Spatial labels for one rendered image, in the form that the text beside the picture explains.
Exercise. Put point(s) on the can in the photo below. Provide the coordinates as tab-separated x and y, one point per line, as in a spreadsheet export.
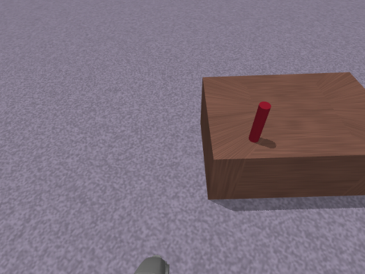
259	121

